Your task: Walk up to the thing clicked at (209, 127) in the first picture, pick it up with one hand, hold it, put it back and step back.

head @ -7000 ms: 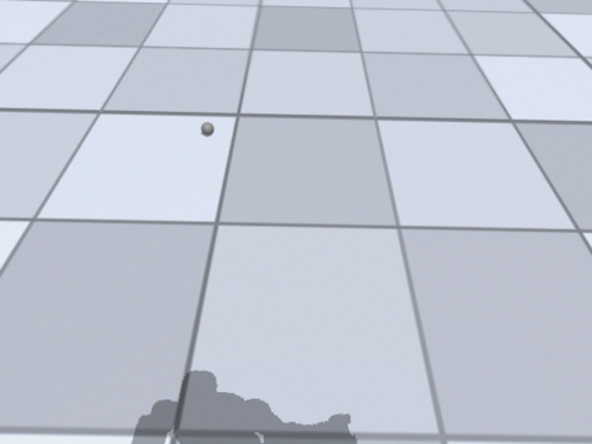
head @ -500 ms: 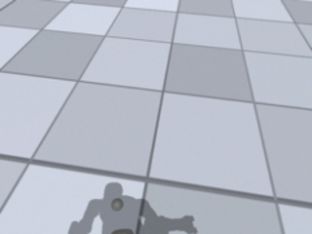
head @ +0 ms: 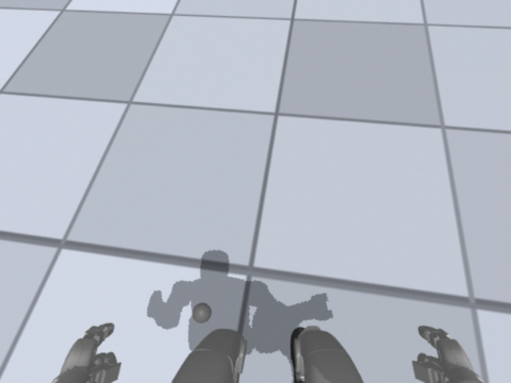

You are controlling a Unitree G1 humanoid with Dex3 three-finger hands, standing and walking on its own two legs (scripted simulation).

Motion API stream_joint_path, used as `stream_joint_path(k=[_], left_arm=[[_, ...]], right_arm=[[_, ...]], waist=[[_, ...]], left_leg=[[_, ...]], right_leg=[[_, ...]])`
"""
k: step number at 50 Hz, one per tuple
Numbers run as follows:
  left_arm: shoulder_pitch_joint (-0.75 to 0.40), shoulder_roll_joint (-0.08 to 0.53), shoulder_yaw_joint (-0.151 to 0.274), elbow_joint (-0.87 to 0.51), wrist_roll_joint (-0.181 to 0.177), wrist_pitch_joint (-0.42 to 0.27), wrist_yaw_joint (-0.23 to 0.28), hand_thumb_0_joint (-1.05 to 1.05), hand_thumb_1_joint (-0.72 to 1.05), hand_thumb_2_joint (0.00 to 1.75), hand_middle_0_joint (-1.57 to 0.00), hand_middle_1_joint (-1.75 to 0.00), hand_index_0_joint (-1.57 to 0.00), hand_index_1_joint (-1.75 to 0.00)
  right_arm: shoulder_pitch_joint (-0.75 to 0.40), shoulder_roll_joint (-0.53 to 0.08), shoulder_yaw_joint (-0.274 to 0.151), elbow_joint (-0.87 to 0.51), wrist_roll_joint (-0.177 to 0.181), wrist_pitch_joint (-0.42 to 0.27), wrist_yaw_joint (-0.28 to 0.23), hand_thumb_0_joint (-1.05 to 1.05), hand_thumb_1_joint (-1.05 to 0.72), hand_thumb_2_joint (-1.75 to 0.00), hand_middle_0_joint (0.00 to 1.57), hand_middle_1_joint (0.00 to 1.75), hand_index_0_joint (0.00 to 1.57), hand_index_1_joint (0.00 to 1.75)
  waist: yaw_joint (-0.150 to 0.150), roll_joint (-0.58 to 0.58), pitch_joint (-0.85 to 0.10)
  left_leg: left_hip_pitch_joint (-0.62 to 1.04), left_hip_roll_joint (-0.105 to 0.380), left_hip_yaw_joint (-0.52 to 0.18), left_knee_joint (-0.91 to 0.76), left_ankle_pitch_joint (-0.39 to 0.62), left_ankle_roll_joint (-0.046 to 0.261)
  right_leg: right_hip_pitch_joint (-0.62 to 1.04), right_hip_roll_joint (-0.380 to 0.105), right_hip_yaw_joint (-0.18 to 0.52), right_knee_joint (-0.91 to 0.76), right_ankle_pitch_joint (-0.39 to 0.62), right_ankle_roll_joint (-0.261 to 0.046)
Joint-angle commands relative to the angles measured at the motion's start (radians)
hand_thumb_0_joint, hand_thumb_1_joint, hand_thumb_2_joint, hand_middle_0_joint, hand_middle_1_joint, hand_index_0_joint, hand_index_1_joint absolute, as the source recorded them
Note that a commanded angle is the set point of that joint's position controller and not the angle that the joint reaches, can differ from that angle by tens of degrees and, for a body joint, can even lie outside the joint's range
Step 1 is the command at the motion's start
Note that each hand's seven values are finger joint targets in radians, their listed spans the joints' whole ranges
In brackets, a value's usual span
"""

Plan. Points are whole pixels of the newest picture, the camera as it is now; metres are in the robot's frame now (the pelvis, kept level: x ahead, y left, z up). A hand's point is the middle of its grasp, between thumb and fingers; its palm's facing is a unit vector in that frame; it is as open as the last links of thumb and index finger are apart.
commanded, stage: walk up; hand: left
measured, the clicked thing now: (201, 312) +0.29 +0.25 -0.72
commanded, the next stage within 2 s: none
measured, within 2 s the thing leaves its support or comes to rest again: neither
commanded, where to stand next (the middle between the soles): -0.07 +0.02 m, yaw +0 degrees
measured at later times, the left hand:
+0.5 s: hand out of the picture -0.06 +0.31 -0.16, palm faces +0.05 -0.94 -0.35, open 7.4 cm
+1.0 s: hand out of the picture -0.08 +0.28 -0.10, palm faces +0.00 -0.89 -0.46, open 7.4 cm
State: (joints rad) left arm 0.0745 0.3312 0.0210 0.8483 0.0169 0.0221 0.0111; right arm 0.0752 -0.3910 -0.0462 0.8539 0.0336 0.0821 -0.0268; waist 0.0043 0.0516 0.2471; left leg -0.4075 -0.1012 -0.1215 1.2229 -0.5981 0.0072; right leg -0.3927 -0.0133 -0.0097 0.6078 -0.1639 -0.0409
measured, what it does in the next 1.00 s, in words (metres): steps on the spot: left foot, then right foot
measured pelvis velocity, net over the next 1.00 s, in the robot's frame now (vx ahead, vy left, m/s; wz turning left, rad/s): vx -0.09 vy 0.00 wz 0.03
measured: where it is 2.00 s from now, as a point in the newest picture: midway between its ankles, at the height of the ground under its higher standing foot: outside the picture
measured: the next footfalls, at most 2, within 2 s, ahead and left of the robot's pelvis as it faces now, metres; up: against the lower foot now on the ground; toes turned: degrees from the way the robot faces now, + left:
left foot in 0.28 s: -0.05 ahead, +0.14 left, +0.00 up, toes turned +3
right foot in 0.72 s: -0.11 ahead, -0.11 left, +0.00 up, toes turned -2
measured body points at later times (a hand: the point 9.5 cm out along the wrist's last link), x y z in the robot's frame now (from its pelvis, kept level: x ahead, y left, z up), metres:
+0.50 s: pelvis -0.11 +0.03 +0.01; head -0.06 +0.07 +0.45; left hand -0.06 +0.36 -0.14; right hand -0.03 -0.29 -0.09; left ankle -0.09 +0.13 -0.72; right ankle -0.12 -0.14 -0.63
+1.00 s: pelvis -0.09 +0.00 +0.02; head -0.09 -0.04 +0.46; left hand -0.09 +0.33 -0.07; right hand -0.05 -0.32 -0.12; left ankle +0.02 +0.16 -0.67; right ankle -0.15 -0.11 -0.72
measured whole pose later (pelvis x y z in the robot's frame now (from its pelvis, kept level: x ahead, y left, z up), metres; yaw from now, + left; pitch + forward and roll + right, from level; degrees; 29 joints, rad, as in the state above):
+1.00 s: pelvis -0.09 +0.00 +0.02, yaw +2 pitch -4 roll +0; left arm 0.41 0.38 0.06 0.86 0.03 -0.07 -0.01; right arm 0.34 -0.44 -0.07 0.87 0.00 0.02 0.06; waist 0.00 0.09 0.08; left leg -0.51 0.00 -0.13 0.85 -0.22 -0.02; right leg 0.00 0.01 -0.06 0.39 -0.32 -0.02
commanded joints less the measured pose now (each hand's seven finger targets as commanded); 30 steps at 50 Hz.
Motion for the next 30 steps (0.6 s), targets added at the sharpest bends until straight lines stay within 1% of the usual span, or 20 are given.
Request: stream_joint_path(k=[1,3,6,8,11,12,13,14,15,16,17,19,20,21,22,24,27,28,29,30], left_arm=[[0.020,0.245,0.084,-0.117,0.014,0.001,0.032,0.00,0.90,0.90,-0.20,-0.30,-0.20,-0.30],[0.057,0.227,0.083,-0.125,0.019,0.003,0.036,0.00,0.90,0.90,-0.20,-0.30,-0.20,-0.30],[0.076,0.245,0.094,-0.138,0.028,0.015,0.039,0.00,0.90,0.90,-0.20,-0.30,-0.20,-0.30],[0.077,0.263,0.101,-0.147,0.029,0.024,0.035,0.00,0.90,0.90,-0.20,-0.30,-0.20,-0.30],[0.019,0.299,0.107,-0.157,0.016,0.032,0.026,0.00,0.90,0.90,-0.20,-0.30,-0.20,-0.30],[-0.013,0.317,0.109,-0.159,0.009,0.037,0.023,0.00,0.90,0.90,-0.20,-0.30,-0.20,-0.30],[-0.013,0.302,0.104,-0.158,0.002,0.043,0.018,0.00,0.90,0.90,-0.20,-0.30,-0.20,-0.30],[0.005,0.257,0.090,-0.154,-0.003,0.048,0.018,0.00,0.90,0.90,-0.20,-0.30,-0.20,-0.30],[0.029,0.205,0.080,-0.149,-0.016,0.045,0.020,0.00,0.90,0.90,-0.20,-0.30,-0.20,-0.30],[-0.020,0.293,0.115,-0.143,0.001,0.042,0.039,0.00,0.90,0.90,-0.20,-0.30,-0.20,-0.30],[-0.017,0.310,0.123,-0.123,0.004,0.039,0.033,0.00,0.90,0.90,-0.20,-0.30,-0.20,-0.30],[0.067,0.273,0.121,-0.060,-0.026,0.043,0.015,0.00,0.90,0.90,-0.20,-0.30,-0.20,-0.30],[0.120,0.268,0.116,-0.038,-0.034,0.047,0.013,0.00,0.90,0.90,-0.20,-0.30,-0.20,-0.30],[0.170,0.276,0.116,-0.031,-0.029,0.044,0.010,0.00,0.90,0.90,-0.20,-0.30,-0.20,-0.30],[0.213,0.280,0.114,-0.017,-0.023,0.030,0.007,0.00,0.90,0.90,-0.20,-0.30,-0.20,-0.30],[0.180,0.275,0.097,-0.033,-0.003,-0.011,0.000,0.00,0.90,0.90,-0.20,-0.30,-0.20,-0.30],[0.120,0.305,0.092,-0.068,0.008,-0.049,-0.023,0.00,0.90,0.90,-0.20,-0.30,-0.20,-0.30],[0.109,0.306,0.094,-0.072,0.011,-0.056,-0.027,0.00,0.90,0.90,-0.20,-0.30,-0.20,-0.30],[0.119,0.299,0.094,-0.067,0.013,-0.062,-0.029,0.00,0.90,0.90,-0.20,-0.30,-0.20,-0.30],[0.123,0.298,0.091,-0.058,0.016,-0.068,-0.032,0.00,0.90,0.90,-0.20,-0.30,-0.20,-0.30]], right_arm=[[0.205,-0.204,-0.061,-0.035,-0.015,-0.002,-0.014,0.00,-0.90,-0.90,0.20,0.30,0.20,0.30],[0.192,-0.194,-0.050,-0.049,-0.021,-0.009,-0.016,0.00,-0.90,-0.90,0.20,0.30,0.20,0.30],[0.169,-0.183,-0.041,-0.068,-0.026,-0.021,-0.017,0.00,-0.90,-0.90,0.20,0.30,0.20,0.30],[0.183,-0.187,-0.043,-0.066,-0.031,-0.026,-0.014,0.00,-0.90,-0.90,0.20,0.30,0.20,0.30],[0.271,-0.209,-0.057,-0.034,-0.044,-0.027,0.000,0.00,-0.90,-0.90,0.20,0.30,0.20,0.30],[0.324,-0.211,-0.064,-0.013,-0.051,-0.028,0.007,0.00,-0.90,-0.90,0.20,0.30,0.20,0.30],[0.341,-0.213,-0.071,-0.005,-0.062,-0.030,0.015,0.00,-0.90,-0.90,0.20,0.30,0.20,0.30],[0.309,-0.238,-0.079,-0.019,-0.082,-0.031,0.022,0.00,-0.90,-0.90,0.20,0.30,0.20,0.30],[0.202,-0.318,-0.086,-0.069,-0.096,-0.033,0.026,0.00,-0.90,-0.90,0.20,0.30,0.20,0.30],[0.121,-0.411,-0.105,-0.109,-0.083,-0.035,0.027,0.00,-0.90,-0.90,0.20,0.30,0.20,0.30],[0.024,-0.375,-0.098,-0.124,-0.085,-0.048,0.018,0.00,-0.90,-0.90,0.20,0.30,0.20,0.30],[-0.031,-0.266,-0.062,-0.137,-0.094,-0.061,0.005,0.00,-0.90,-0.90,0.20,0.30,0.20,0.30],[-0.031,-0.245,-0.060,-0.135,-0.084,-0.064,0.001,0.00,-0.90,-0.90,0.20,0.30,0.20,0.30],[0.005,-0.254,-0.067,-0.127,-0.079,-0.070,0.005,0.00,-0.90,-0.90,0.20,0.30,0.20,0.30],[0.028,-0.239,-0.066,-0.116,-0.074,-0.077,0.010,0.00,-0.90,-0.90,0.20,0.30,0.20,0.30],[0.150,-0.231,-0.076,-0.102,-0.077,-0.091,0.018,0.00,-0.90,-0.90,0.20,0.30,0.20,0.30],[0.277,-0.292,-0.104,-0.096,-0.084,-0.091,0.044,0.00,-0.90,-0.90,0.20,0.30,0.20,0.30],[0.298,-0.305,-0.108,-0.093,-0.087,-0.089,0.049,0.00,-0.90,-0.90,0.20,0.30,0.20,0.30],[0.301,-0.317,-0.111,-0.097,-0.086,-0.089,0.051,0.00,-0.90,-0.90,0.20,0.30,0.20,0.30],[0.297,-0.318,-0.112,-0.098,-0.085,-0.089,0.052,0.00,-0.90,-0.90,0.20,0.30,0.20,0.30]], waist=[[0.001,-0.179,-0.362],[0.026,-0.174,-0.378],[0.046,-0.246,-0.375],[0.051,-0.276,-0.376],[0.008,-0.300,-0.392],[-0.028,-0.275,-0.383],[-0.042,-0.215,-0.352],[-0.043,-0.049,-0.295],[-0.023,0.248,-0.224],[-0.074,0.266,-0.168],[-0.033,0.218,-0.100],[0.036,0.072,-0.101],[0.058,0.074,-0.120],[0.048,0.094,-0.174],[0.040,0.112,-0.238],[-0.044,0.139,-0.349],[-0.125,0.161,-0.337],[-0.134,0.160,-0.303],[-0.121,0.156,-0.270],[-0.119,0.140,-0.234]], left_leg=[[-0.039,0.002,-0.040,0.180,0.078,-0.033],[-0.096,0.008,-0.018,0.084,0.073,-0.045],[-0.092,0.047,0.024,-0.140,0.060,-0.056],[-0.017,0.061,0.064,-0.258,0.056,-0.048],[0.104,0.085,0.091,-0.457,0.124,-0.012],[0.198,0.092,0.100,-0.558,0.204,0.012],[0.278,0.094,0.089,-0.624,0.272,0.030],[0.260,0.171,-0.079,-0.718,0.153,0.073],[0.106,0.406,-0.429,-0.914,0.074,0.170],[-0.166,0.523,-0.540,-1.015,0.079,0.287],[-0.260,0.524,-0.544,-1.034,0.091,0.310],[-0.167,0.306,-0.206,-0.893,0.269,0.179],[-0.096,0.266,-0.127,-0.877,0.276,0.131],[0.025,0.259,-0.125,-0.879,0.212,0.103],[0.179,0.263,-0.135,-0.869,0.161,0.124],[0.469,0.276,-0.174,-0.849,0.092,0.163],[0.534,0.354,-0.247,-0.909,-0.043,0.250],[0.536,0.368,-0.262,-0.923,-0.032,0.261],[0.498,0.396,-0.275,-0.921,-0.023,0.270],[0.450,0.387,-0.260,-0.925,-0.018,0.269]], right_leg=[[0.209,-0.225,0.195,-0.150,0.366,-0.205],[0.302,-0.219,0.166,-0.130,0.419,-0.217],[0.352,-0.244,0.172,-0.122,0.390,-0.225],[0.311,-0.260,0.185,-0.129,0.310,-0.213],[0.204,-0.286,0.227,-0.131,0.099,-0.168],[0.096,-0.286,0.219,-0.124,0.010,-0.135],[-0.034,-0.256,0.199,-0.080,-0.103,-0.091],[-0.180,-0.164,0.146,0.054,-0.309,-0.044],[-0.280,0.052,-0.008,0.365,-0.437,0.015],[-0.130,0.088,0.136,0.569,-0.506,0.025],[-0.073,0.078,0.205,0.693,-0.446,0.015],[-0.133,0.132,0.248,0.760,-0.292,0.010],[-0.173,0.147,0.235,0.781,-0.244,0.008],[-0.188,0.149,0.217,0.737,-0.209,0.013],[-0.199,0.128,0.184,0.689,-0.206,0.031],[-0.262,0.068,0.125,0.449,-0.241,0.074],[-0.217,0.056,0.039,0.247,-0.391,0.093],[-0.216,0.050,0.046,0.190,-0.434,0.085],[-0.181,0.024,0.059,0.128,-0.458,0.063],[-0.154,0.030,0.040,0.100,-0.471,0.049]])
